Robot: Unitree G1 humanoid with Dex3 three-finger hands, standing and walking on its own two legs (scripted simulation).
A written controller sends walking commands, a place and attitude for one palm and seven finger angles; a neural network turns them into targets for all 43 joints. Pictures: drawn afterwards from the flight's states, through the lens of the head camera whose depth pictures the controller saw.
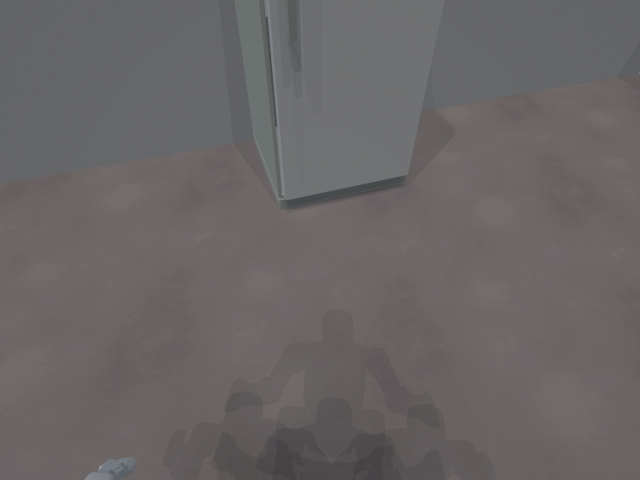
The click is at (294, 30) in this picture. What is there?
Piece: fridge door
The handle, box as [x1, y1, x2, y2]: [285, 0, 297, 41]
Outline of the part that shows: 285,0 287,38 289,41 295,41 297,40 295,0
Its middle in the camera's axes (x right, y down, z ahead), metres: -0.10 -0.78 +1.06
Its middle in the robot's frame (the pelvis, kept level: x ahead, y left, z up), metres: +1.33 +0.16 +0.23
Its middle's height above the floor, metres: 1.00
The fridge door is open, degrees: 0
